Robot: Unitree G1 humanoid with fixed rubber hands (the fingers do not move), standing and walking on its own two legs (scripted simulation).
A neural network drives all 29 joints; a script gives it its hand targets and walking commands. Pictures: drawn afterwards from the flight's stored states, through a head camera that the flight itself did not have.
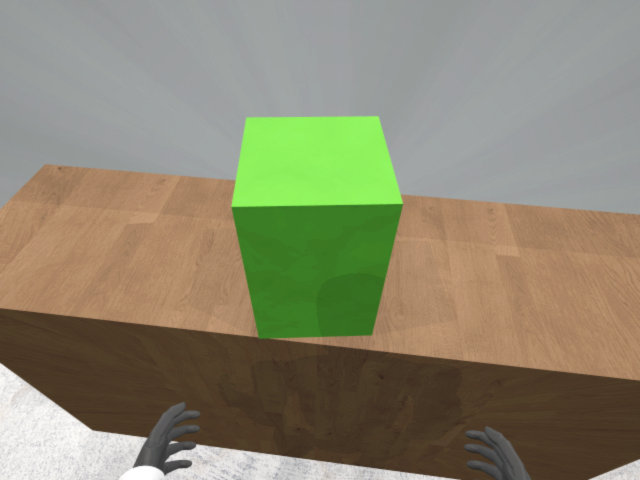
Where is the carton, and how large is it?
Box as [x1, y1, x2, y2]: [231, 116, 402, 338]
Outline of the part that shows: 378,116 246,117 231,206 259,338 371,334 402,206 401,198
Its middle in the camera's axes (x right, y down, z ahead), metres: -0.01 -0.01 +0.55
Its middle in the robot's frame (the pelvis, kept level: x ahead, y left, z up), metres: +0.44 +0.01 +0.07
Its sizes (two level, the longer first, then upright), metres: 0.177 0.176 0.276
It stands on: a pedestal, 0.71 m high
